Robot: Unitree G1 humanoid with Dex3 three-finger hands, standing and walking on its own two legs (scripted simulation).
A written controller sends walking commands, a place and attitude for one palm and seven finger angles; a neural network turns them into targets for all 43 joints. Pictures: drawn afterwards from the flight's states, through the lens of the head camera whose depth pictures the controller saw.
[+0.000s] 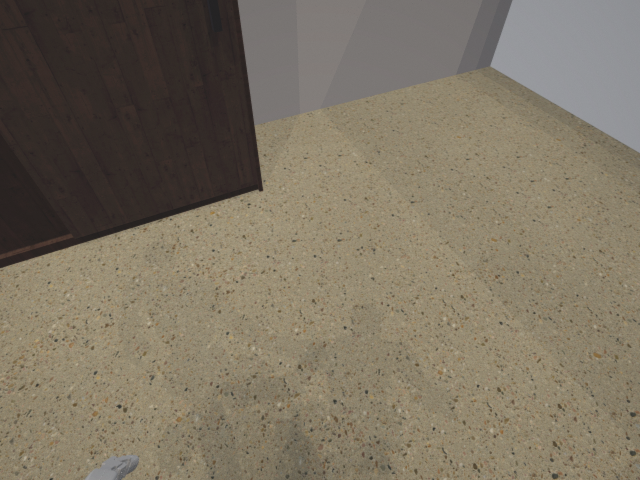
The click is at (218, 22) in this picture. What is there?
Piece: wardrobe's sliding door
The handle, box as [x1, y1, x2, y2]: [207, 0, 222, 31]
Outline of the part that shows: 207,0 212,29 214,31 222,30 217,0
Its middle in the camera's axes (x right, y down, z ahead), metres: -0.34 -0.76 +1.16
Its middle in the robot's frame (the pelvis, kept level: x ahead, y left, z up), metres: +1.38 +0.42 +0.11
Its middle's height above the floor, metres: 0.88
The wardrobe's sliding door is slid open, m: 0.00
